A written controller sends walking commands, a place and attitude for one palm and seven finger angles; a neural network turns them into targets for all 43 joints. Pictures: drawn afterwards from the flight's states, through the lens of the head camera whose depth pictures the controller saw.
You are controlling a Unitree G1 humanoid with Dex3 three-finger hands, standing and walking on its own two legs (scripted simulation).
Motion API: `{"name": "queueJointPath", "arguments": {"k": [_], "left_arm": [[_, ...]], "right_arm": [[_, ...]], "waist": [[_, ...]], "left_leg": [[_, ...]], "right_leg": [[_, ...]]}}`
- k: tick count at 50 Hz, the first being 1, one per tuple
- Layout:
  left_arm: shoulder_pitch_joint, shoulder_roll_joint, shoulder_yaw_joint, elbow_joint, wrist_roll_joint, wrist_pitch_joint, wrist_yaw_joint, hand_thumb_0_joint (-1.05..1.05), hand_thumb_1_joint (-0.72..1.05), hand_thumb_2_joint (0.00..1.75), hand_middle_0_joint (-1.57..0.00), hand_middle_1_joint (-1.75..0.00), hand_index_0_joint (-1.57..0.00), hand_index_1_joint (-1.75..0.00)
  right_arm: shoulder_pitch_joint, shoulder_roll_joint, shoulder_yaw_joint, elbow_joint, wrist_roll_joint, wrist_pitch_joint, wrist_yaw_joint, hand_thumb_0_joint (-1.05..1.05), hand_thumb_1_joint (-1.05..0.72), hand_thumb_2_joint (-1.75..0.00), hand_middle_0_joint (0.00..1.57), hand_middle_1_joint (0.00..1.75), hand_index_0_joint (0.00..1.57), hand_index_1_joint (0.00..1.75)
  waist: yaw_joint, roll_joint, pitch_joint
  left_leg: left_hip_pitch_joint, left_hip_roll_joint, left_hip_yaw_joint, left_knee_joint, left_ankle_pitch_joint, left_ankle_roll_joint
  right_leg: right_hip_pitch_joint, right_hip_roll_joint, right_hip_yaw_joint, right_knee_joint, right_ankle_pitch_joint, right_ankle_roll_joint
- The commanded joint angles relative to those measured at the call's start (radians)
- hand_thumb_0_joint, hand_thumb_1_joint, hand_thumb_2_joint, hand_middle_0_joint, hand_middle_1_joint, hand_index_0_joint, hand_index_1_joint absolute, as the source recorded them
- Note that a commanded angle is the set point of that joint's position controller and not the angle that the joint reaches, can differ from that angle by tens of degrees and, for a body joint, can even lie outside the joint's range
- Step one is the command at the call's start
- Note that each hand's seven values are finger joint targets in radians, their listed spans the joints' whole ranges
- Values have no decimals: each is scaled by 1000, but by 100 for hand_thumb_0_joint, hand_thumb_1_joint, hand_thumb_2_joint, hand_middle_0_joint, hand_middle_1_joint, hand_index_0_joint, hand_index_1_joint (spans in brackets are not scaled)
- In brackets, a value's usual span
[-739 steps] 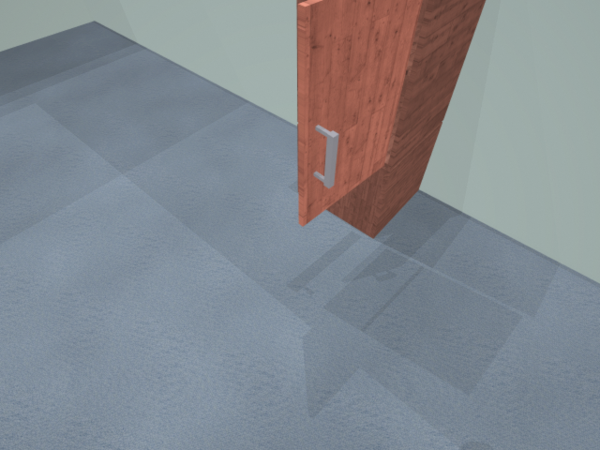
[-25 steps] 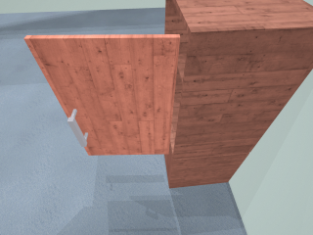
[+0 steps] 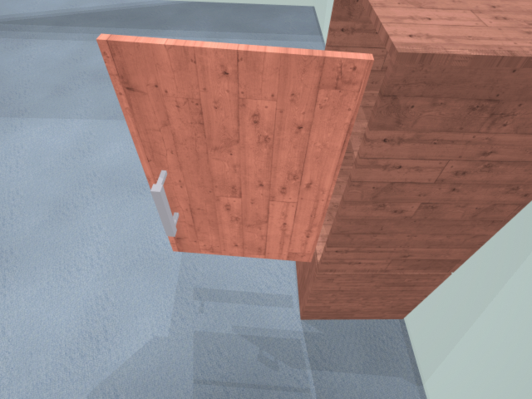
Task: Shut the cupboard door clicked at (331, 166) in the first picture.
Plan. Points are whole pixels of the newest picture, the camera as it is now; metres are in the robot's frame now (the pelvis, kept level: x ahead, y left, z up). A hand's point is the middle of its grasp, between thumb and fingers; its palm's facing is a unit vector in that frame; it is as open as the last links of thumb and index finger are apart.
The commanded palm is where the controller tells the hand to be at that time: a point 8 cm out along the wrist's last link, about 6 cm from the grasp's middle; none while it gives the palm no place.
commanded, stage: shuffle to correct the standing spot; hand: left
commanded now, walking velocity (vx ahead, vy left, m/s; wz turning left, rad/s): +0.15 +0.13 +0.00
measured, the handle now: (167, 205) +0.49 +0.26 -0.08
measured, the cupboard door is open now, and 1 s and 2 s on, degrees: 85 85 85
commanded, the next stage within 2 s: come to a stop and stand still in 0.04 s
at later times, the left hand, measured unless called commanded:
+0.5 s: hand out of the picture +0.13 +0.17 -0.16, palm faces +0.04 -0.97 -0.25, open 7.2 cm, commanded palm none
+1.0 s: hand out of the picture +0.02 +0.21 -0.17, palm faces +0.05 -0.98 -0.20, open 7.4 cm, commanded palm none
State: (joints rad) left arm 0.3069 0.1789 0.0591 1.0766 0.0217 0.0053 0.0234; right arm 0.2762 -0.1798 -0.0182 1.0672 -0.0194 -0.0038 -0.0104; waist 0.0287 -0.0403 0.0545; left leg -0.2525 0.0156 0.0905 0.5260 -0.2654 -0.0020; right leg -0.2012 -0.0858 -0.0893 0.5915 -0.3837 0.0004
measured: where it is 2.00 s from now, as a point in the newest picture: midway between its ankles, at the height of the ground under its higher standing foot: outside the picture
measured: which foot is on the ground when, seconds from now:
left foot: down 0.00-0.34, up 0.36-0.72, down 0.74-1.00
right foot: down 0.00-0.00, up 0.02-0.30, down 0.32-0.78, up 0.80-1.00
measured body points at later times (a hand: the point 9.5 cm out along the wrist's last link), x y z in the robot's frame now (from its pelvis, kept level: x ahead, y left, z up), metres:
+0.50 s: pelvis +0.06 -0.01 +0.01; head +0.10 -0.03 +0.45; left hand +0.13 +0.22 -0.14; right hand +0.06 -0.22 -0.17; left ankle +0.02 +0.13 -0.71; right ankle +0.08 -0.07 -0.73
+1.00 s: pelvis +0.02 +0.03 +0.01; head +0.04 +0.02 +0.46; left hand +0.01 +0.26 -0.15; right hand +0.03 -0.19 -0.15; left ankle +0.04 +0.16 -0.73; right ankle -0.02 -0.07 -0.73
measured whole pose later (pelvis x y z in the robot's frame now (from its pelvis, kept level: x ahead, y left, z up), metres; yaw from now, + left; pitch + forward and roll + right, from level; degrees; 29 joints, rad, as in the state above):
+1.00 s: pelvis +0.02 +0.03 +0.01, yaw +0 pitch +0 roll +2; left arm 0.31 0.17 0.04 1.08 0.02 0.01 0.01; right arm 0.29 -0.13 -0.01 1.09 -0.03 0.01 -0.03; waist 0.01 -0.04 0.02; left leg -0.23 -0.01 0.04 0.43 -0.21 -0.01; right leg -0.21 -0.02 -0.03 0.56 -0.36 -0.02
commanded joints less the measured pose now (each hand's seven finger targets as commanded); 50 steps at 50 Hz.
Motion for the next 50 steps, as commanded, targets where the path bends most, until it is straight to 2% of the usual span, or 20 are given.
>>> {"name": "queueJointPath", "arguments": {"k": [1, 4, 10, 13, 15, 16, 17, 18, 20, 23, 26, 30, 34, 36, 37, 38, 39, 46, 48, 50], "left_arm": [[-90, 66, 7, -131, 14, 3, 2, 0, 90, 90, -20, -30, -20, -30], [-64, 56, 8, -96, 14, -3, -11, 0, 90, 90, -20, -30, -20, -30], [-46, -3, -21, -93, 5, -8, -8, 0, 90, 90, -20, -30, -20, -30], [-9, -6, -26, -80, -4, -20, 4, 0, 90, 90, -20, -30, -20, -30], [54, 51, -20, -51, -2, -42, 11, 0, 90, 90, -20, -30, -20, -30], [74, 104, -11, -43, 0, -51, 19, 0, 90, 90, -20, -30, -20, -30], [57, 146, -10, -35, -3, -52, 21, 0, 90, 90, -20, -30, -20, -30], [30, 160, -13, -40, -6, -47, 20, 0, 90, 90, -20, -30, -20, -30], [12, 125, -11, -47, -5, -46, 28, 0, 90, 90, -20, -30, -20, -30], [4, 136, -2, -50, 2, -36, 36, 0, 90, 90, -20, -30, -20, -30], [-26, 161, 16, -67, 6, -22, 35, 0, 90, 90, -20, -30, -20, -30], [-79, 182, 29, -105, 13, -6, 27, 0, 90, 90, -20, -30, -20, -30], [-129, 168, 25, -121, 7, 4, 18, 0, 90, 90, -20, -30, -20, -30], [-120, 108, 5, -122, 0, 12, 11, 0, 90, 90, -20, -30, -20, -30], [-107, 61, -3, -128, -7, 19, 6, 0, 90, 90, -20, -30, -20, -30], [-101, 50, -5, -124, -6, 17, 4, 0, 90, 90, -20, -30, -20, -30], [-80, 53, -6, -102, 1, 16, -1, 0, 90, 90, -20, -30, -20, -30], [-11, 25, -20, -58, 5, 3, -18, 0, 90, 90, -20, -30, -20, -30], [25, 12, -27, -40, -1, -14, -15, 0, 90, 90, -20, -30, -20, -30], [73, 47, -26, -9, -4, -30, -4, 0, 90, 90, -20, -30, -20, -30]], "right_arm": [[240, -176, -40, 1, -12, 0, -11, 0, -90, -90, 20, 30, 20, 30], [109, -110, -16, -49, -14, -16, -15, 0, -90, -90, 20, 30, 20, 30], [135, -100, -11, -28, -14, -39, -25, 0, -90, -90, 20, 30, 20, 30], [108, -91, -7, -15, -9, -38, -31, 0, -90, -90, 20, 30, 20, 30], [102, -79, -8, -6, 6, -43, -30, 0, -90, -90, 20, 30, 20, 30], [116, -43, -6, -7, 13, -43, -27, 0, -90, -90, 20, 30, 20, 30], [140, -27, -7, -6, 19, -36, -24, 0, -90, -90, 20, 30, 20, 30], [148, -10, -10, 5, 20, -25, -25, 0, -90, -90, 20, 30, 20, 30], [120, -5, -14, 11, 16, -3, -30, 0, -90, -90, 20, 30, 20, 30], [74, 0, -20, 2, 16, 11, -34, 0, -90, -90, 20, 30, 20, 30], [40, 0, -29, -8, 14, 25, -32, 0, -90, -90, 20, 30, 20, 30], [19, -14, -37, -42, 8, 37, -16, 0, -90, -90, 20, 30, 20, 30], [80, -13, -30, -34, 8, 19, -9, 0, -90, -90, 20, 30, 20, 30], [100, -47, -30, -21, 3, 2, -13, 0, -90, -90, 20, 30, 20, 30], [79, -98, -35, -35, -10, -2, -15, 0, -90, -90, 20, 30, 20, 30], [25, -125, -30, -56, -16, 1, -16, 0, -90, -90, 20, 30, 20, 30], [-47, -116, -24, -64, -14, -2, -13, 0, -90, -90, 20, 30, 20, 30], [-2, -118, -30, -36, -12, -8, -23, 0, -90, -90, 20, 30, 20, 30], [27, -114, -28, -18, -9, -8, -24, 0, -90, -90, 20, 30, 20, 30], [44, -67, -18, -8, 4, -15, -23, 0, -90, -90, 20, 30, 20, 30]], "waist": [[-95, 291, 35], [-41, 166, 58], [-32, 85, -6], [-9, 89, -40], [16, 15, -88], [8, -65, -124], [-21, -109, -111], [-31, -84, -97], [-18, -197, -103], [-2, -111, -99], [5, -43, -101], [-4, -81, -75], [-47, -111, -77], [-54, 35, -62], [-44, 211, -12], [-30, 234, 42], [-3, 221, 47], [-22, 156, 74], [-18, 125, 39], [-16, 18, -2]], "left_leg": [[164, 324, -417, -330, -95, 197], [43, 264, -356, -355, -142, 203], [137, 228, -201, -258, 389, 211], [141, 212, -154, -161, 589, 165], [113, 138, -98, -67, 459, 78], [5, 81, -77, -34, 248, 33], [-42, 31, -55, -42, -30, 4], [-16, 14, -55, -31, -113, -3], [-40, 24, -57, 66, -214, -13], [-97, 14, -67, 176, -257, -24], [-98, -1, -68, 240, -236, -37], [-63, -6, -61, 240, -174, -42], [140, -18, -32, -51, 16, -25], [213, 52, -105, -191, -10, -2], [88, 176, -279, -297, -148, 48], [-96, 257, -365, -386, -282, 105], [-189, 257, -365, -424, -370, 120], [-47, 228, -312, -362, -252, 133], [1, 193, -280, -284, -147, 107], [-4, 108, -170, -141, 42, 51]], "right_leg": [[-406, 44, 17, 463, -261, -44], [-388, -7, 47, 568, -90, -48], [-265, 23, 10, 273, -56, -15], [-119, 35, 26, 22, 97, -9], [48, 1, 84, -199, 386, -6], [168, -99, 236, -167, 707, -49], [176, -225, 297, -138, 901, -120], [137, -261, 282, -132, 950, -164], [141, -232, 282, -144, 1030, -188], [168, -247, 278, -134, 1128, -217], [134, -250, 273, -151, 1019, -241], [7, -224, 266, -220, 645, -218], [-143, -138, 219, -219, 208, -129], [-224, -28, 152, -145, -52, -57], [-221, 42, 95, -59, -90, -21], [-126, 66, 51, 16, -62, -9], [-35, 55, 60, 63, -19, -11], [-115, 69, 47, 77, -41, -17], [-55, 66, 48, -114, 28, -12], [42, 2, 162, -257, 151, -28]]}}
